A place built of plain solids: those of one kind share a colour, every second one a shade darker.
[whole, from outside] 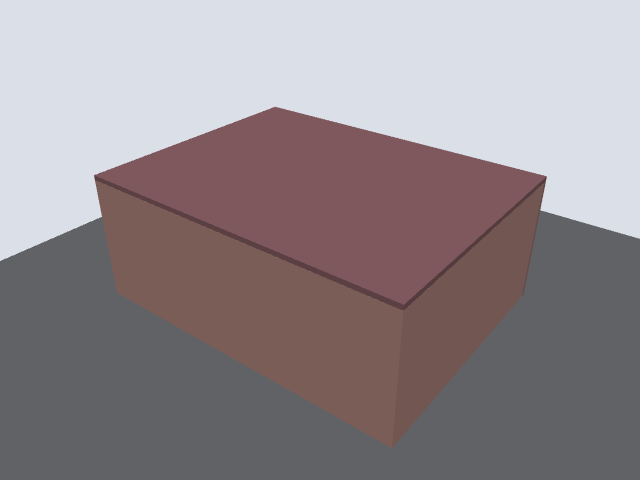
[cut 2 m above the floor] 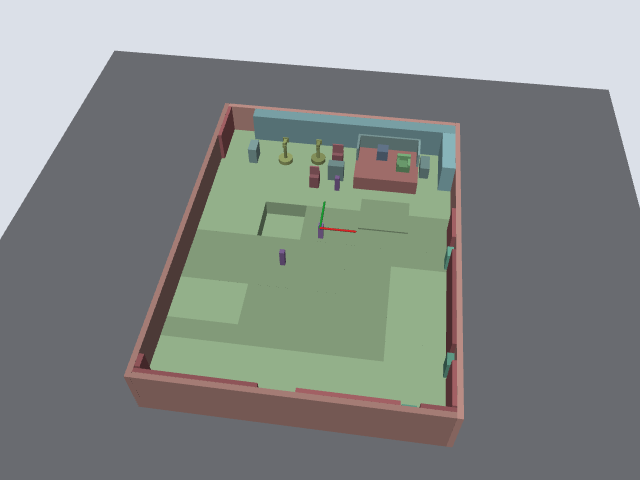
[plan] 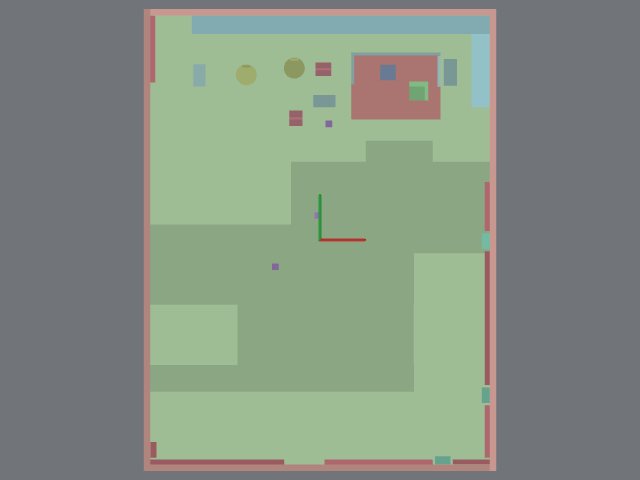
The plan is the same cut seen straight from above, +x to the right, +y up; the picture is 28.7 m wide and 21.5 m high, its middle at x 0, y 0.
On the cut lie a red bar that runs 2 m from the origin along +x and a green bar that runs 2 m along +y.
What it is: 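A television studio; one plain floor, a cyclorama, elevating floor sections, a set, what works the floor and what has gathered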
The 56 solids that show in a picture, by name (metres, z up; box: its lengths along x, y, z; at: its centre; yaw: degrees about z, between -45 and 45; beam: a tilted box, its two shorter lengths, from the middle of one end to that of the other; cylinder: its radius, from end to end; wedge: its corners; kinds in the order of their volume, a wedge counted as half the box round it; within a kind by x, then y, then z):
{
 "floor_1": {"box": [3.71, 2.82, 1.27], "at": [-5.75, 2.1, 0.59]},
 "floor_2": {"box": [3.92, 2.72, 1.27], "at": [-5.65, -4.25, 0.59]},
 "floor_3": {"box": [9.21, 1.21, 1.27], "at": [-3.0, -6.21, 0.59]},
 "floor_4": {"box": [9.21, 2.31, 1.27], "at": [-3.0, -1.75, 0.59]},
 "floor_5": {"box": [2.62, 2.82, 0.18], "at": [-2.6, 2.1, 0.04]},
 "floor_6": {"box": [5.3, 2.72, 1.27], "at": [-1.05, -4.25, 0.59]},
 "floor_7": {"box": [15.22, 3.26, 1.27], "at": [0.0, -8.43, 0.59]},
 "floor_8": {"box": [15.22, 1.3, 1.27], "at": [0.0, 0.05, 0.59]},
 "floor_9": {"box": [15.22, 6.56, 1.27], "at": [0.0, 6.78, 0.59]},
 "floor_10": {"box": [2.62, 6.22, 1.27], "at": [2.9, -3.7, 0.59]},
 "floor_11": {"box": [8.91, 2.82, 1.27], "at": [3.15, 2.1, 0.59]},
 "floor_12": {"box": [3.0, 2.45, 0.11], "at": [3.55, 3.23, 1.28]},
 "floor_13": {"box": [3.41, 1.22, 1.27], "at": [5.91, -6.2, 0.59]},
 "floor_14": {"box": [3.41, 2.72, 1.27], "at": [5.91, -4.25, 0.59]},
 "floor_15": {"box": [3.41, 2.32, 1.27], "at": [5.91, -1.75, 0.59]},
 "wall_1": {"box": [0.3, 20.7, 7.98], "at": [-7.75, 0.0, 3.94]},
 "wall_2": {"box": [15.2, 0.3, 7.98], "at": [0.0, -10.2, 3.94]},
 "wall_3": {"box": [15.2, 0.3, 7.98], "at": [0.0, 10.2, 3.94]},
 "wall_4": {"box": [0.3, 20.7, 7.98], "at": [7.75, 0.0, 3.94]},
 "roof_1": {"box": [15.8, 20.7, 0.3], "at": [0.0, 0.0, 8.08]},
 "cove_1": {"box": [13.35, 0.82, 5.45], "at": [0.93, 9.64, 3.95]},
 "cove_2": {"box": [0.82, 3.28, 5.45], "at": [7.19, 7.59, 3.95]},
 "drape_1": {"box": [0.22, 3.0, 5.9], "at": [-7.49, 8.55, 4.17]},
 "drape_2": {"box": [0.28, 0.7, 5.9], "at": [-7.46, -9.4, 4.17]},
 "drape_3": {"box": [6.0, 0.22, 5.9], "at": [-4.6, -9.94, 4.17]},
 "drape_4": {"box": [4.85, 0.22, 5.9], "at": [2.62, -9.94, 4.17]},
 "drape_5": {"box": [1.65, 0.22, 5.9], "at": [6.78, -9.94, 4.17]},
 "drape_6": {"box": [0.22, 2.35, 5.9], "at": [7.49, -8.57, 4.17]},
 "drape_7": {"box": [0.22, 6.0, 5.9], "at": [7.49, -3.5, 4.17]},
 "drape_8": {"box": [0.22, 2.2, 5.9], "at": [7.49, 1.5, 4.17]},
 "deck_1": {"box": [4.0, 3.0, 1.0], "at": [3.4, 6.9, 1.73]},
 "flat_1": {"box": [0.14, 1.3, 2.95], "at": [1.47, 7.61, 3.7]},
 "flat_2": {"box": [4.0, 0.14, 2.95], "at": [3.4, 8.33, 3.7]},
 "flat_3": {"box": [0.14, 1.4, 2.95], "at": [5.33, 7.56, 3.7]},
 "case_1": {"box": [0.55, 1.0, 1.16], "at": [-5.41, 7.37, 1.8]},
 "case_2": {"box": [1.0, 0.55, 1.26], "at": [0.2, 6.22, 1.85]},
 "case_3": {"box": [0.6, 1.2, 0.87], "at": [5.84, 7.51, 1.66]},
 "wallbox_1": {"box": [0.7, 0.36, 1.4], "at": [5.5, -9.87, 1.93]},
 "wallbox_2": {"box": [0.36, 0.7, 1.3], "at": [7.42, -6.95, 1.88]},
 "wallbox_3": {"box": [0.36, 0.7, 1.25], "at": [7.42, -0.05, 1.85]},
 "monitor_1": {"box": [0.6, 0.7, 0.9], "at": [-1.08, 5.45, 1.68]},
 "monitor_2": {"box": [0.6, 0.1, 0.65], "at": [-1.08, 5.45, 2.45]},
 "monitor_3": {"box": [0.7, 0.6, 0.9], "at": [0.15, 7.65, 1.68]},
 "monitor_4": {"box": [0.7, 0.1, 0.69], "at": [0.15, 7.65, 2.47]},
 "pedestal_1": {"cylinder": 0.47, "from": [-3.3, 7.4, 1.23], "to": [-3.3, 7.4, 1.5]},
 "pedestal_2": {"box": [0.2, 0.71, 0.24], "at": [-3.3, 7.46, 2.69]},
 "pedestal_3": {"cylinder": 0.47, "from": [-1.15, 7.7, 1.23], "to": [-1.15, 7.7, 1.5]},
 "pedestal_4": {"box": [0.2, 0.71, 0.24], "at": [-1.15, 7.75, 2.5]},
 "armchair_1": {"box": [0.16, 0.85, 0.18], "at": [4.08, 6.67, 2.75]},
 "armchair_2": {"box": [0.85, 0.85, 0.44], "at": [4.42, 6.67, 2.44]},
 "armchair_3": {"box": [0.85, 0.22, 0.36], "at": [4.42, 6.99, 2.85]},
 "armchair_4": {"box": [0.16, 0.85, 0.18], "at": [4.77, 6.67, 2.75]},
 "plinth_1": {"box": [0.7, 0.7, 0.75], "at": [3.05, 7.5, 2.6]},
 "post_1": {"box": [0.3, 0.3, 1.11], "at": [-2.0, -1.2, 1.78]},
 "post_2": {"box": [0.3, 0.3, 1.09], "at": [-0.1, 1.1, 1.77]},
 "post_3": {"box": [0.3, 0.3, 1.06], "at": [0.4, 5.2, 1.75]}
}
